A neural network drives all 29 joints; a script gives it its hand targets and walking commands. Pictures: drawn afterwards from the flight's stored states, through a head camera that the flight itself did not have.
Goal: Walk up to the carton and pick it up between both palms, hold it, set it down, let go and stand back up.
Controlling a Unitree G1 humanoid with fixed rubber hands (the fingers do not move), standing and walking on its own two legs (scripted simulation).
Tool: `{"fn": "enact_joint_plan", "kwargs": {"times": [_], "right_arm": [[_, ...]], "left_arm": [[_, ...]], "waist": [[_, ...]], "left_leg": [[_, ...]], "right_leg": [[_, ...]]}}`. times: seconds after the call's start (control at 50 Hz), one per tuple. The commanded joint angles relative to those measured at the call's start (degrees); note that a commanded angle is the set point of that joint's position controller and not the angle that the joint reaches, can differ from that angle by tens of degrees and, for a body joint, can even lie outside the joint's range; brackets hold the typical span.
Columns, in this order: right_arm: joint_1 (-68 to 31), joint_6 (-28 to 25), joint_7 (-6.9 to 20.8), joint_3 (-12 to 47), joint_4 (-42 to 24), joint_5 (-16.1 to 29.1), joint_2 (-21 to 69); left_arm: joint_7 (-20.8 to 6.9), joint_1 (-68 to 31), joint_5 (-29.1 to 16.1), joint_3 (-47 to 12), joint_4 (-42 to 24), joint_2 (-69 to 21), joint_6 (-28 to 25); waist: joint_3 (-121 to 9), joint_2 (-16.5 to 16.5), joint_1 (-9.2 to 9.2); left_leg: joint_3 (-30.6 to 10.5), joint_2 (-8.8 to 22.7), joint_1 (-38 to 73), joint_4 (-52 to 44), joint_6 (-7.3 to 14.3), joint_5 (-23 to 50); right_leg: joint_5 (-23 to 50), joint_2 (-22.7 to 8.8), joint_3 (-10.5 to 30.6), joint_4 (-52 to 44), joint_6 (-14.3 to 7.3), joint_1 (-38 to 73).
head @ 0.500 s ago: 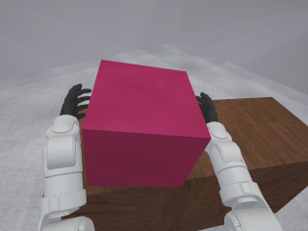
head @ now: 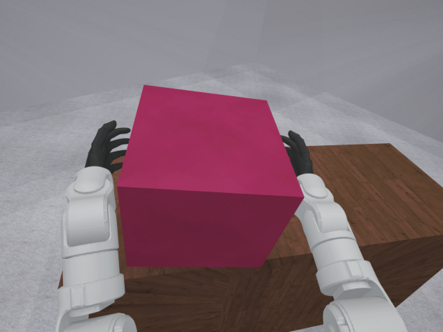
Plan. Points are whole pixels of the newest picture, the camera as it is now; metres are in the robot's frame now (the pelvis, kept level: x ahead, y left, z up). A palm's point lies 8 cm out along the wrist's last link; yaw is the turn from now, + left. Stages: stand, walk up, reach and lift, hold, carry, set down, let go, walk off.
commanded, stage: hold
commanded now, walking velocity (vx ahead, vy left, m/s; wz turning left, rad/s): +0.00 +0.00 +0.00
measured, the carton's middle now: (202, 176) +0.39 +0.02 +0.12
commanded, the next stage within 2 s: none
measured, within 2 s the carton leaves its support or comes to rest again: neither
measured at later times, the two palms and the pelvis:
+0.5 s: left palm (104, 166) +0.34 +0.18 +0.18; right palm (304, 172) +0.35 -0.16 +0.18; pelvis +0.01 +0.00 +0.00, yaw +0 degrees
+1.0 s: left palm (104, 162) +0.34 +0.19 +0.19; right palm (304, 171) +0.35 -0.16 +0.18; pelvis +0.01 +0.00 +0.00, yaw -1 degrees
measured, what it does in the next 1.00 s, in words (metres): stands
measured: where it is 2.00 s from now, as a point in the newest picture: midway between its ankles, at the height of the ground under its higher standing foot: outside the picture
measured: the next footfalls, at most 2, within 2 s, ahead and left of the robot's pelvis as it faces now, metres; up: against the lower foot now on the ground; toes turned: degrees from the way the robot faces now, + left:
none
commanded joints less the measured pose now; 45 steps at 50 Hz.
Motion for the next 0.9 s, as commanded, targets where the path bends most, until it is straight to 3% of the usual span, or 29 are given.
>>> {"fn": "enact_joint_plan", "kwargs": {"times": [0.0, 0.12, 0.14, 0.16, 0.18, 0.22, 0.28, 0.32, 0.42, 0.5, 0.56, 0.66, 0.76, 0.82, 0.88], "right_arm": [[-36.8, -5.0, 6.1, 16.1, -16.7, 0.7, 25.6], [-40.5, -5.5, 4.7, 20.8, -20.4, 1.4, 26.9], [-40.9, -5.3, 4.4, 21.8, -21.1, 1.7, 27.4], [-40.6, -5.3, 3.9, 22.5, -20.8, 2.0, 27.6], [-40.3, -5.2, 3.5, 23.8, -22.4, 2.5, 27.0], [-40.2, -4.8, 2.8, 24.1, -21.6, 3.1, 27.2], [-38.3, -4.2, 2.5, 24.9, -22.7, 4.7, 26.9], [-35.8, -3.8, 2.3, 24.1, -21.4, 4.6, 26.5], [-33.0, -3.0, 3.2, 20.8, -18.6, 4.2, 25.5], [-34.4, -3.3, 4.7, 17.7, -17.3, 2.4, 25.3], [-36.2, -4.1, 5.1, 17.0, -18.1, 1.4, 25.6], [-40.4, -4.9, 4.7, 20.4, -21.0, 1.1, 26.8], [-39.1, -4.6, 2.8, 24.4, -23.4, 3.0, 27.4], [-39.1, -4.4, 2.4, 24.0, -22.8, 3.2, 26.8], [-36.3, -3.9, 2.9, 22.6, -20.0, 4.4, 26.2]], "left_arm": [[-3.4, -37.0, -9.2, -32.3, -6.7, -26.0, -4.2], [-3.9, -32.4, -7.7, -27.8, -0.8, -24.0, -4.4], [-4.3, -31.2, -7.0, -25.8, 0.2, -23.4, -4.3], [-4.6, -30.4, -7.1, -25.1, 0.5, -22.8, -4.3], [-5.0, -28.5, -6.8, -24.0, 0.7, -23.0, -4.2], [-5.5, -29.6, -5.8, -23.0, 0.0, -22.5, -4.3], [-6.0, -27.8, -5.7, -22.8, -1.1, -22.5, -3.5], [-6.4, -27.6, -5.5, -24.1, -2.5, -22.8, -3.0], [-6.2, -31.6, -6.6, -28.6, -6.7, -23.5, -2.8], [-4.9, -34.3, -7.2, -30.8, -6.3, -24.8, -3.0], [-4.3, -35.2, -7.9, -30.9, -5.3, -24.8, -3.4], [-4.6, -33.1, -7.8, -27.1, -1.0, -23.5, -4.3], [-5.7, -28.2, -6.8, -23.8, 0.0, -22.2, -4.3], [-6.2, -28.7, -6.3, -23.2, -0.2, -22.5, -3.9], [-5.9, -31.0, -6.6, -25.4, -3.2, -22.9, -3.7]], "waist": [[-19.5, 11.7, -3.22], [-23.9, 4.0, -0.25], [-22.9, 1.5, 0.75], [-23.0, 0.9, 0.32], [-23.8, 0.0, 1.46], [-21.6, -0.7, 1.36], [-19.4, 0.1, 1.90], [-17.1, 1.9, 0.32], [-14.1, 9.7, -2.30], [-13.6, 12.4, -3.15], [-16.3, 11.6, -3.14], [-21.8, 3.9, -0.30], [-23.2, -0.8, 0.95], [-20.3, 0.2, 0.87], [-18.1, 4.6, -0.13]], "left_leg": [[-3.6, 2.4, 19.3, 0.7, -1.9, 1.4], [-2.1, 0.8, 18.5, 1.4, 0.5, 5.1], [-2.2, 0.5, 17.3, 1.2, 1.3, 5.0], [-2.1, 0.4, 17.0, 1.3, 1.7, 5.5], [-2.3, 0.3, 16.7, 1.4, 1.9, 6.7], [-1.9, -0.1, 15.9, 1.2, 1.9, 7.3], [-2.2, 0.4, 17.3, 1.6, 1.0, 10.4], [-2.1, 0.3, 17.8, 1.6, 0.4, 10.3], [-2.2, 0.7, 18.0, 1.2, -1.9, 6.9], [-2.9, 1.6, 19.0, 0.3, -2.6, 2.1], [-3.0, 1.7, 18.1, 0.2, -1.8, 0.2], [-2.4, 0.7, 17.3, 0.8, 0.6, 1.8], [-2.3, 0.3, 16.7, 1.6, 1.6, 8.3], [-2.2, 0.2, 17.2, 1.1, 1.1, 8.0], [-2.3, 0.8, 18.2, 1.7, -0.7, 9.2]], "right_leg": [[4.9, -1.5, -1.5, -3.9, 2.9, -17.4], [12.9, -1.8, -0.6, -3.5, 5.2, -13.1], [14.2, -1.9, -0.4, -3.7, 5.5, -11.3], [16.7, -2.1, -0.2, -3.2, 5.9, -10.1], [19.2, -1.8, 0.0, -2.9, 6.0, -8.4], [21.7, -2.0, 0.4, -2.7, 6.9, -8.3], [22.5, -1.4, 0.0, -2.9, 6.0, -8.5], [21.7, -1.4, -0.3, -3.3, 5.9, -10.2], [12.7, -1.6, -0.9, -4.4, 4.4, -13.6], [4.7, -1.7, -1.5, -5.0, 3.1, -18.3], [5.5, -2.1, -1.5, -4.5, 3.4, -17.5], [9.5, -2.2, -0.7, -4.2, 4.9, -14.7], [21.6, -1.9, 0.1, -2.7, 6.4, -8.0], [21.2, -1.8, -0.1, -3.1, 6.1, -9.6], [16.5, -1.1, -0.8, -3.7, 5.2, -12.0]]}}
